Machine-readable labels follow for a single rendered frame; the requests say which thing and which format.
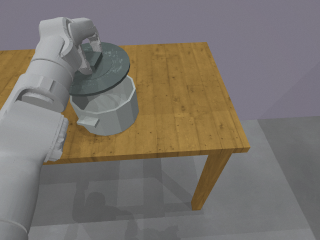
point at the pot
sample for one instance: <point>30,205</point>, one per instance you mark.
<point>108,113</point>

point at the table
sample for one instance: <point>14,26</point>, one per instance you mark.
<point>184,110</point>

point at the left robot upper arm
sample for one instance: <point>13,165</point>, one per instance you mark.
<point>30,135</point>

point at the knob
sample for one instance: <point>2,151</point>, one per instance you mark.
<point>94,58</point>

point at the lid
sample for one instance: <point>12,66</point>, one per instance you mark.
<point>111,71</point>

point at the left robot hand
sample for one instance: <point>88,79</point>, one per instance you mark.
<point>88,31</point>

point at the robot left forearm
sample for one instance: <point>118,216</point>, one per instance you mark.
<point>51,71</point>

